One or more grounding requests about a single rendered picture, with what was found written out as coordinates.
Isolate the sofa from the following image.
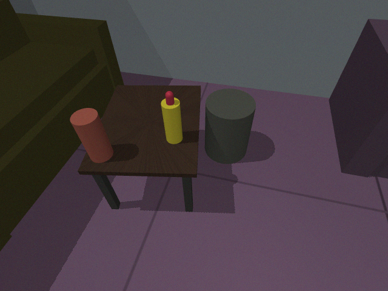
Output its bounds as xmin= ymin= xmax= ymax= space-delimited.
xmin=0 ymin=0 xmax=124 ymax=251

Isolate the coffee table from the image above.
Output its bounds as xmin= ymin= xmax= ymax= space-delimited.
xmin=78 ymin=85 xmax=201 ymax=212

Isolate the armchair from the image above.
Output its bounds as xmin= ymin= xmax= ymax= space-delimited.
xmin=329 ymin=19 xmax=388 ymax=179

